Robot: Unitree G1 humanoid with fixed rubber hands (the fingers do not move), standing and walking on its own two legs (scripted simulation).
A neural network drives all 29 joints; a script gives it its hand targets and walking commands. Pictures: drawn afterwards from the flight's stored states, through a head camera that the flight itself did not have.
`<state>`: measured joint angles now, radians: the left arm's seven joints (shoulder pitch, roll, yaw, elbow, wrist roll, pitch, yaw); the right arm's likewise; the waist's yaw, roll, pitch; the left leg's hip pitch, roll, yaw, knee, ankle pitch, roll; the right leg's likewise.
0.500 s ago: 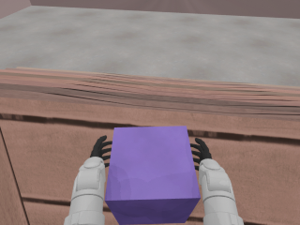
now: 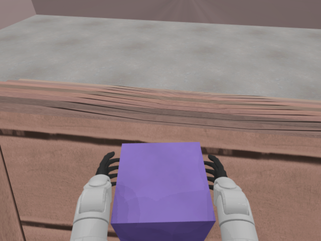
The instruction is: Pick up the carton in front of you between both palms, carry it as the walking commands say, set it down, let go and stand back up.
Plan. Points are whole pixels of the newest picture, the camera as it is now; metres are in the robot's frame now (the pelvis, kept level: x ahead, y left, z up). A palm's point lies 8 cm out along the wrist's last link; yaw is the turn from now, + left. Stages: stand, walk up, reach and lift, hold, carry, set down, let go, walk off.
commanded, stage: reach and lift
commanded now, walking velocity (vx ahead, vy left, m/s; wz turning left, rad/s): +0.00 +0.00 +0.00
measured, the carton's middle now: (161, 198) +0.29 +0.00 -0.05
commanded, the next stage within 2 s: hold in 0.12 s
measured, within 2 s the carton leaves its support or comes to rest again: neither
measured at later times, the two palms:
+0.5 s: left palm (100, 182) +0.27 +0.15 +0.05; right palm (222, 185) +0.27 -0.15 +0.05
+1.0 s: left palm (100, 179) +0.28 +0.15 +0.05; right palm (222, 182) +0.28 -0.15 +0.05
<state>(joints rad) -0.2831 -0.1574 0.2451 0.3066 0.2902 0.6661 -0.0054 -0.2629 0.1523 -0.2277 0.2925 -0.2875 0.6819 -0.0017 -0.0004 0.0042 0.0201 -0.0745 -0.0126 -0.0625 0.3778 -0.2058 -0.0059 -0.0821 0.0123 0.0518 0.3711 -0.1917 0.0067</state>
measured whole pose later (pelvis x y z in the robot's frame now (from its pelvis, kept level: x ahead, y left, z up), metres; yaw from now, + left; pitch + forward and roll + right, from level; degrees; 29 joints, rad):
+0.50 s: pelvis -0.01 +0.00 +0.00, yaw +0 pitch -9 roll +0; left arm -0.30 -0.16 0.25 0.25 0.29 0.76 -0.01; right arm -0.28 0.16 -0.23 0.24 -0.29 0.77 0.00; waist 0.00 0.00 0.04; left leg -0.04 -0.01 -0.06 0.38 -0.19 -0.01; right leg -0.05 0.01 0.05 0.37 -0.18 0.01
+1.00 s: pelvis -0.01 +0.00 +0.00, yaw +0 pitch -8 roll +0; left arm -0.28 -0.16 0.23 0.24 0.29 0.75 -0.01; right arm -0.27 0.15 -0.21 0.22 -0.29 0.77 0.01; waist 0.00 0.01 0.03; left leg -0.03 -0.01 -0.06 0.36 -0.19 -0.01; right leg -0.03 0.01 0.06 0.35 -0.18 0.01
